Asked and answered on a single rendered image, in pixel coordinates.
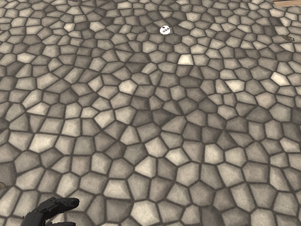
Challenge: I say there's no robot left hand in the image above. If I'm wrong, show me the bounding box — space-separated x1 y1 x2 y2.
20 197 80 226

